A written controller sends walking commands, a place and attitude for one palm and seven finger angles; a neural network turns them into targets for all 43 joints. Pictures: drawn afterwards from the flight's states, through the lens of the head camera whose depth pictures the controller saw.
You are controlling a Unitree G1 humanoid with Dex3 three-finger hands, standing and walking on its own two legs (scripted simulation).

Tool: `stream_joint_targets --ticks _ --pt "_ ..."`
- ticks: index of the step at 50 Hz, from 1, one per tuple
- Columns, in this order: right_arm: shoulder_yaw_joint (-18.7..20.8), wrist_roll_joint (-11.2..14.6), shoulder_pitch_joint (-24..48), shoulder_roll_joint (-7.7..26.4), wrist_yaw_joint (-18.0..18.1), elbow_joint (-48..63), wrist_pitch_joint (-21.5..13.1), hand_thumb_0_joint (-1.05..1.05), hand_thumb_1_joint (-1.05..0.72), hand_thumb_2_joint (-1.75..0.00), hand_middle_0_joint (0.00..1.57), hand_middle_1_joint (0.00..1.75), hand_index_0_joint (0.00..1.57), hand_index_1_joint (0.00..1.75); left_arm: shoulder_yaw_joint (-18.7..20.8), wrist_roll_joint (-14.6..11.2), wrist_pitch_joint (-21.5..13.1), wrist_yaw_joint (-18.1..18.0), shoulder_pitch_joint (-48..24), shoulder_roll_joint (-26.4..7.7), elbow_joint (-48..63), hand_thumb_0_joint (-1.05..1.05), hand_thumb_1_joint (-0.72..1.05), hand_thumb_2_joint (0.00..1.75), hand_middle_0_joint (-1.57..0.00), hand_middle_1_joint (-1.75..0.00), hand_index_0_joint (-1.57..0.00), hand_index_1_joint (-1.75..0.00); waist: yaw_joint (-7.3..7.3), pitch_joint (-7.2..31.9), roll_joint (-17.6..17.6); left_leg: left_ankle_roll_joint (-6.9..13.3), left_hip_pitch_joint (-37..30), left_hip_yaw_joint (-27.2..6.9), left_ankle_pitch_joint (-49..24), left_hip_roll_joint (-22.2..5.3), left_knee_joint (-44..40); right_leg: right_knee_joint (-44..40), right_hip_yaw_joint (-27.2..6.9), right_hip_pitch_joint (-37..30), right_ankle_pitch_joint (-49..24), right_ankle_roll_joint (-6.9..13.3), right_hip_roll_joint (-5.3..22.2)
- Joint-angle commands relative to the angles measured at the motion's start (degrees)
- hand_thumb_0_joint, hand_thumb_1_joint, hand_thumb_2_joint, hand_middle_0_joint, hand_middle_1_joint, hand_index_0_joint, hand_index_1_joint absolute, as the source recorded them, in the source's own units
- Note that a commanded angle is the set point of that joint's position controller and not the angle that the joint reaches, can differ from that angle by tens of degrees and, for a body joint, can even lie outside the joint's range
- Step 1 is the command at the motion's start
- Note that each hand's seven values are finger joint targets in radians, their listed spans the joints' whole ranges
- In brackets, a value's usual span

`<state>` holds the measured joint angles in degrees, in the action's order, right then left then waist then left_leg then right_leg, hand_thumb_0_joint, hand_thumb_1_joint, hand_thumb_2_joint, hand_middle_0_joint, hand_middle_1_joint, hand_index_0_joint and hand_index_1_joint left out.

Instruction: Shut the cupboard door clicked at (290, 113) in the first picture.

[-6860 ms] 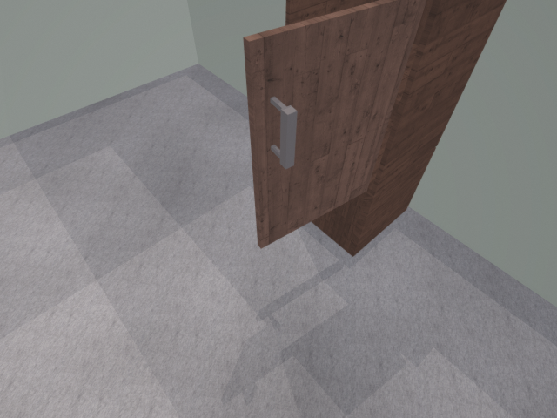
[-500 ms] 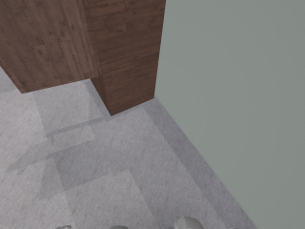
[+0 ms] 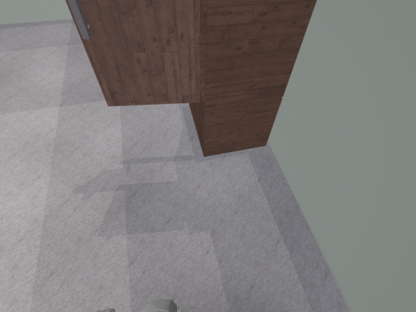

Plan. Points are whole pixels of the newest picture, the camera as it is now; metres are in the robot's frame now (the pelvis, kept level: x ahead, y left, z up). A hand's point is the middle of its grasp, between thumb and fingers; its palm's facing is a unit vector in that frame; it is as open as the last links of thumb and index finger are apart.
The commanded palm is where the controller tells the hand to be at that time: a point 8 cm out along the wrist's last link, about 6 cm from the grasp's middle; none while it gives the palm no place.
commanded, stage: turn to face it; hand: left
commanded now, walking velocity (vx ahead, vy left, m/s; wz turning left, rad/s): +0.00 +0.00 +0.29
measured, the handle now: (80, 13) +0.90 +0.45 +0.08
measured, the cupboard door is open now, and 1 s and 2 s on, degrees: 82 82 82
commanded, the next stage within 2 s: take the last steps up to it in 0.22 s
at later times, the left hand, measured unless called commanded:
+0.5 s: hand out of the picture +0.02 +0.19 -0.15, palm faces +0.20 -0.95 -0.24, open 7.4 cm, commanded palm none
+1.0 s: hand out of the picture +0.07 +0.30 -0.17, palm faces +0.27 -0.94 -0.19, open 7.4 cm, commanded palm none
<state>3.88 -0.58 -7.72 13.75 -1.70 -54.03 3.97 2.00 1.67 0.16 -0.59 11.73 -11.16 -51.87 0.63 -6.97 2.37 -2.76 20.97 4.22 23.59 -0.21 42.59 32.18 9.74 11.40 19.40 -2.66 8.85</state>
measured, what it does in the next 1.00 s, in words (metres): walks ahead: left foot, then right foot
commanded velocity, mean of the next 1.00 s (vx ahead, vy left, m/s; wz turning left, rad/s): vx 0.21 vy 0.06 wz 0.13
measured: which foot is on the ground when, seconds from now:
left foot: up 0.00-0.02, down 0.04-0.40, up 0.42-0.78, down 0.80-1.00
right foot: down 0.00-0.04, up 0.06-0.38, down 0.40-0.80, up 0.82-1.00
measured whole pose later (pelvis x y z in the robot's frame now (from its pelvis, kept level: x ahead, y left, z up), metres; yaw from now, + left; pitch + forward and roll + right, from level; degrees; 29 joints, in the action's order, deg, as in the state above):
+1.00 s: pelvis +0.11 +0.11 +0.01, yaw +13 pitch +0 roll +1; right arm 2.3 -1.4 -14.6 9.1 1.1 -58.9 -3.8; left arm 3.7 1.6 0.1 1.1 14.9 -11.5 -61.2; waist -1.3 -3.2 2.4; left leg 2.7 10.0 9.0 13.7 0.4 23.0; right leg 61.9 5.1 29.8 17.4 -0.3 6.8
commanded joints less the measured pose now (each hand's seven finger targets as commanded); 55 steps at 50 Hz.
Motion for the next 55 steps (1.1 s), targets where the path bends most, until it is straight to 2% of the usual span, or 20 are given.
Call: stream_joint_targets --ticks 1,2,3,7,14,17,18,20,21,22,24,26,34,36,38,40,42,44,47,55 --pt "1.84 -0.77 -5.07 9.49 0.68 3.43 -3.05 0.00 -0.90 -0.90 0.20 0.30 0.20 0.30 3.69 -1.26 0.04 -0.49 2.76 -10.32 3.45 0.00 0.90 0.90 -0.20 -0.30 -0.20 -0.30 2.20 13.54 -7.48 5.73 -20.99 -11.22 -26.60 -10.14 -19.46 13.34 -0.18 8.69 -16.70 -0.26 3.98" --pt "2.97 -0.85 -8.71 13.95 1.14 3.06 -2.87 0.00 -0.90 -0.90 0.20 0.30 0.20 0.30 2.08 -1.36 0.42 -0.30 0.77 -6.58 5.21 0.00 0.90 0.90 -0.20 -0.30 -0.20 -0.30 3.99 14.48 -19.71 13.82 -23.46 -25.41 -45.14 -22.75 -20.87 24.26 -1.88 17.95 17.79 -2.60 -1.51" --pt "2.86 -0.95 -9.84 14.50 1.68 2.20 -2.65 0.00 -0.90 -0.90 0.20 0.30 0.20 0.30 2.14 -0.79 1.28 -0.72 -1.94 -7.41 5.74 0.00 0.90 0.90 -0.20 -0.30 -0.20 -0.30 4.80 14.05 -14.39 16.41 -18.79 -24.85 -37.35 -23.56 -21.36 29.83 -6.83 17.44 19.09 -1.46 -1.91" --pt "1.24 -1.13 -2.02 9.22 3.13 3.55 -3.23 0.00 -0.90 -0.90 0.20 0.30 0.20 0.30 2.40 -0.70 1.93 -0.05 -1.43 -6.26 1.58 0.00 0.90 0.90 -0.20 -0.30 -0.20 -0.30 0.54 8.37 -11.40 13.07 -10.81 -18.13 -27.92 -15.76 -23.53 30.45 -9.35 17.41 8.35 -1.02 -2.44" --pt "1.11 -1.14 -1.97 8.43 2.86 2.42 -2.76 0.00 -0.90 -0.90 0.20 0.30 0.20 0.30 1.84 -0.80 1.67 -0.01 0.17 -4.84 0.29 0.00 0.90 0.90 -0.20 -0.30 -0.20 -0.30 0.54 8.47 -10.64 12.43 -8.79 -17.45 -21.44 -13.52 -24.37 14.20 -6.76 8.86 7.03 -0.29 -5.87" --pt "0.89 -0.74 -0.79 7.81 2.66 1.81 -2.77 0.00 -0.90 -0.90 0.20 0.30 0.20 0.30 1.71 -0.89 0.71 -0.20 4.57 -4.50 -1.37 0.00 0.90 0.90 -0.20 -0.30 -0.20 -0.30 -1.66 10.06 -9.91 10.47 -5.81 -16.67 -17.41 -11.01 -21.84 1.10 -5.89 -0.41 -0.53 0.09 -7.22" --pt "0.75 -0.41 -0.13 6.58 2.45 2.02 -2.69 0.00 -0.90 -0.90 0.20 0.30 0.20 0.30 2.03 -0.77 0.18 -0.35 6.92 -5.45 -2.30 0.00 0.90 0.90 -0.20 -0.30 -0.20 -0.30 -2.87 9.95 -7.86 8.37 -1.37 -14.83 -8.46 -8.35 -19.24 -6.93 -6.27 -6.85 -3.21 0.24 -6.04" --pt "0.10 -0.18 0.57 1.74 1.43 4.41 -2.49 0.00 -0.90 -0.90 0.20 0.30 0.20 0.30 3.94 0.41 -0.65 -0.55 9.62 -13.76 -2.11 0.00 0.90 0.90 -0.20 -0.30 -0.20 -0.30 -5.05 4.36 15.95 1.87 16.16 -3.77 9.23 3.95 3.93 -24.52 -33.82 -10.55 17.85 9.49 15.98" --pt "0.81 -0.82 3.11 5.03 0.93 5.04 -2.29 0.00 -0.90 -0.90 0.20 0.30 0.20 0.30 3.80 -0.03 -0.77 -0.53 8.89 -14.15 -1.12 0.00 0.90 0.90 -0.20 -0.30 -0.20 -0.30 -5.41 1.81 10.38 2.26 16.61 -7.02 7.74 1.28 14.71 -26.87 -36.16 -3.15 21.36 12.53 19.18" --pt "1.35 -0.90 3.29 4.93 0.80 4.61 -2.06 0.00 -0.90 -0.90 0.20 0.30 0.20 0.30 3.84 -0.10 -1.30 -0.94 7.08 -11.93 -1.19 0.00 0.90 0.90 -0.20 -0.30 -0.20 -0.30 -3.68 1.03 11.66 2.32 18.19 -8.25 4.18 -0.37 20.21 -26.07 -35.03 -2.92 18.47 11.72 16.87" --pt "1.32 -0.98 1.53 4.21 -0.02 2.49 -2.18 0.00 -0.90 -0.90 0.20 0.30 0.20 0.30 2.82 -0.41 -2.58 -0.48 4.36 -8.32 -1.14 0.00 0.90 0.90 -0.20 -0.30 -0.20 -0.30 -1.60 -0.02 7.67 1.18 17.41 -7.66 -5.01 -2.61 22.84 -23.81 -21.91 -2.88 6.11 8.76 11.73" --pt "1.06 -0.82 0.40 2.53 -0.44 1.45 -2.12 0.00 -0.90 -0.90 0.20 0.30 0.20 0.30 2.74 -0.48 -3.44 -0.38 5.47 -7.46 -1.96 0.00 0.90 0.90 -0.20 -0.30 -0.20 -0.30 -1.64 1.72 7.65 0.24 15.73 -5.49 -8.25 -3.09 20.77 -22.99 -15.01 -4.25 -1.60 7.66 10.28" --pt "-0.14 -0.48 4.80 -0.92 -1.32 2.23 -3.79 0.00 -0.90 -0.90 0.20 0.30 0.20 0.30 3.14 0.27 -3.83 -0.01 12.24 -8.83 -7.67 0.00 0.90 0.90 -0.20 -0.30 -0.20 -0.30 -4.50 1.61 8.84 0.69 8.75 1.40 -6.37 -2.49 -2.42 -19.71 -8.59 -7.88 -9.71 7.82 11.76" --pt "-0.31 -0.54 2.11 -0.83 -1.18 1.42 -4.52 0.00 -0.90 -0.90 0.20 0.30 0.20 0.30 3.31 0.30 -3.47 0.07 11.41 -9.17 -8.05 0.00 0.90 0.90 -0.20 -0.30 -0.20 -0.30 -3.20 2.32 8.47 1.60 0.86 3.32 -6.12 -1.04 -8.56 -16.82 -7.41 -4.68 -9.20 7.13 11.16" --pt "0.24 -0.73 -8.27 2.05 -0.31 -1.80 -5.40 0.00 -0.90 -0.90 0.20 0.30 0.20 0.30 3.25 -0.07 -2.87 0.33 9.08 -8.29 -7.79 0.00 0.90 0.90 -0.20 -0.30 -0.20 -0.30 1.78 5.55 2.37 2.47 -16.69 4.75 -8.05 0.47 -16.83 -6.64 -2.79 4.25 -6.13 4.63 6.98" --pt "3.03 -1.55 -24.24 12.49 1.78 -5.53 -5.90 0.00 -0.90 -0.90 0.20 0.30 0.20 0.30 1.82 -0.64 -2.47 0.89 7.24 -1.86 -3.92 0.00 0.90 0.90 -0.20 -0.30 -0.20 -0.30 7.57 13.16 -22.14 11.48 -33.07 -26.14 -2.07 -21.05 -27.47 25.90 1.72 24.53 16.46 0.60 -5.12" --pt "2.13 -1.36 -19.99 10.19 2.64 -5.10 -5.98 0.00 -0.90 -0.90 0.20 0.30 0.20 0.30 1.48 -0.36 -2.61 0.59 0.31 -1.89 -2.44 0.00 0.90 0.90 -0.20 -0.30 -0.20 -0.30 5.65 9.52 -15.87 14.43 -23.84 -27.38 4.34 -22.62 -30.02 39.80 -6.99 30.07 10.33 3.37 -1.66" --pt "0.44 -1.26 -13.62 4.41 2.91 -3.77 -6.73 0.00 -0.90 -0.90 0.20 0.30 0.20 0.30 1.83 -0.18 -2.25 1.38 0.54 -1.85 -4.25 0.00 0.90 0.90 -0.20 -0.30 -0.20 -0.30 2.35 3.00 -11.08 12.39 -13.55 -18.10 -1.19 -19.36 -32.40 38.84 -8.63 27.36 2.00 3.09 0.62" --pt "-0.20 -0.98 -12.99 2.51 3.15 -4.64 -8.09 0.00 -0.90 -0.90 0.20 0.30 0.20 0.30 1.67 -0.24 -1.50 1.81 3.35 -0.59 -5.60 0.00 0.90 0.90 -0.20 -0.30 -0.20 -0.30 -0.27 3.65 -8.15 11.92 -13.31 -10.02 -14.36 -16.48 -33.07 31.20 -7.73 23.18 -2.38 2.41 -0.17" --pt "-0.59 -1.31 -16.28 3.05 2.84 -7.34 -7.87 0.00 -0.90 -0.90 0.20 0.30 0.20 0.30 1.33 -0.34 -1.25 2.02 -6.03 -1.12 -1.66 0.00 0.90 0.90 -0.20 -0.30 -0.20 -0.30 0.73 1.68 -6.09 12.79 -15.56 -4.94 -21.85 -16.18 -32.00 9.43 -5.23 16.90 -6.44 2.61 -2.77"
